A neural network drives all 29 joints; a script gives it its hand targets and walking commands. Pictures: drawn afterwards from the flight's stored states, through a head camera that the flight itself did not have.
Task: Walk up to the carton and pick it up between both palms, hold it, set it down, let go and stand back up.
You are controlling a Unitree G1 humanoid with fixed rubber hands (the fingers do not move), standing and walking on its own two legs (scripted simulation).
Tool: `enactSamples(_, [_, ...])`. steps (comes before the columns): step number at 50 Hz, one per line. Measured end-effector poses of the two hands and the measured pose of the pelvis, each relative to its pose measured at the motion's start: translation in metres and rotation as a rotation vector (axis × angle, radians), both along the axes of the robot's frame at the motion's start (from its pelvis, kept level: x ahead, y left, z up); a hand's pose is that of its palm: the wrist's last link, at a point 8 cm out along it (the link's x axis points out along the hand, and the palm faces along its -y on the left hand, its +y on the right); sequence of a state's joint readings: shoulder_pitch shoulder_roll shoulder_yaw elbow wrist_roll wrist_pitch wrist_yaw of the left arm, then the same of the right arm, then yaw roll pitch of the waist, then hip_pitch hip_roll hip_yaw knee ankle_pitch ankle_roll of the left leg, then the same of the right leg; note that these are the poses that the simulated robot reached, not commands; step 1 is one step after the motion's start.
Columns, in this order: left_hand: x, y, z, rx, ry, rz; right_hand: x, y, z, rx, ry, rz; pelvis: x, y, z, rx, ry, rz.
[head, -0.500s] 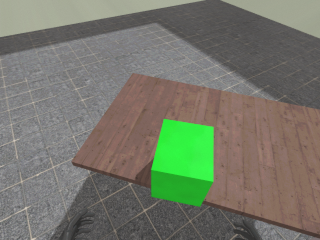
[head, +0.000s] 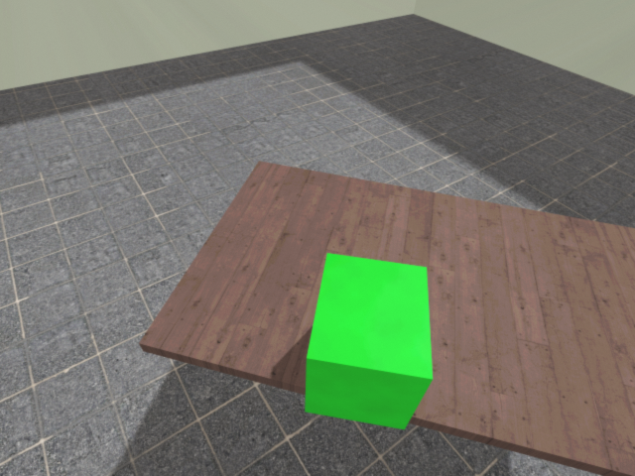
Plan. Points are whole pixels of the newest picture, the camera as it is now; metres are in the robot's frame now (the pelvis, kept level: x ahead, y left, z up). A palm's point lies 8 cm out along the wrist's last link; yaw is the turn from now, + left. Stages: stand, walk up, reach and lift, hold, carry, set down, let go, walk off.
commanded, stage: stand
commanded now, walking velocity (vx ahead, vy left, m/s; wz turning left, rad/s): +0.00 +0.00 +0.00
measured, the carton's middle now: (365, 340) +0.39 -0.07 -0.11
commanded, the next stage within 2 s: none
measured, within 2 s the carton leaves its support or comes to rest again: neither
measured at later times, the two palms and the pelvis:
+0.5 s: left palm out of the picture +0.01 +0.23 -0.14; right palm out of the picture -0.01 -0.23 -0.14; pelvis +0.01 +0.00 +0.00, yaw -1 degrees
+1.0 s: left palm out of the picture -0.04 +0.20 -0.14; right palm out of the picture -0.06 -0.22 -0.15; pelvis -0.01 -0.01 +0.00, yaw -1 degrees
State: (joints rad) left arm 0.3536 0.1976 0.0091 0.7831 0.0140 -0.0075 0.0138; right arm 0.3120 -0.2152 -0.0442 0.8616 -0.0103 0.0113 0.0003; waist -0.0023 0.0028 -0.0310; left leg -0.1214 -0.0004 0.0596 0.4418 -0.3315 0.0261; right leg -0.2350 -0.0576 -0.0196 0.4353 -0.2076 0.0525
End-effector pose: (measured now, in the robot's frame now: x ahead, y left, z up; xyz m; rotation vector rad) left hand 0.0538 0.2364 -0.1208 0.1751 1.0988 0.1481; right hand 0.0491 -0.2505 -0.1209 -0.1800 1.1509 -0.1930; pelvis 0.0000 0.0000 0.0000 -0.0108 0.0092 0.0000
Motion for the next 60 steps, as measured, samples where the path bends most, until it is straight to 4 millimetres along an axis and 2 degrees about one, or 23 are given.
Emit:
enactSamples(8, [-0.013, 0.008, -0.005, 0.014, 0.077, 0.029, -0.013, 0.003, -0.007, 0.003, 0.066, -0.017, 0.008, 0.002, 0.001, -0.001, -0.005, -0.001])
enactSamples(15, [-0.023, 0.006, -0.010, 0.011, 0.136, 0.040, -0.028, 0.004, -0.011, -0.003, 0.127, -0.037, 0.011, 0.003, 0.001, 0.000, -0.014, -0.006])
enactSamples(24, [-0.045, -0.008, -0.017, -0.014, 0.229, 0.044, -0.053, 0.015, -0.017, 0.024, 0.214, -0.055, 0.010, 0.001, 0.002, 0.002, -0.018, -0.009])
enactSamples(30, [-0.052, -0.015, -0.019, -0.021, 0.244, 0.046, -0.068, 0.019, -0.020, 0.039, 0.253, -0.059, 0.007, -0.001, 0.002, 0.004, -0.029, -0.009])
enactSamples(39, [-0.073, -0.023, -0.021, -0.030, 0.299, 0.047, -0.081, 0.022, -0.022, 0.054, 0.267, -0.064, 0.001, -0.005, 0.003, 0.005, -0.034, -0.011])
enactSamples(48, [-0.091, -0.032, -0.022, -0.045, 0.341, 0.051, -0.102, 0.031, -0.024, 0.083, 0.311, -0.062, -0.006, -0.007, 0.003, 0.008, -0.034, -0.009])
enactSamples(60, [-0.106, -0.041, -0.022, -0.057, 0.374, 0.053, -0.116, 0.034, -0.025, 0.096, 0.334, -0.059, -0.012, -0.009, 0.003, 0.012, -0.025, -0.011])
